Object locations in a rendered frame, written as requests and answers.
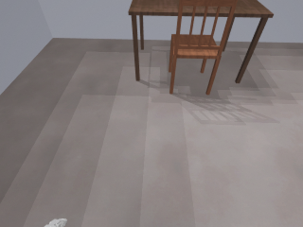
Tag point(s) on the chair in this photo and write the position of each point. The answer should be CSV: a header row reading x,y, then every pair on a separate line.
x,y
199,46

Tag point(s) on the table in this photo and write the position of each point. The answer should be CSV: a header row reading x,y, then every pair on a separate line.
x,y
244,9

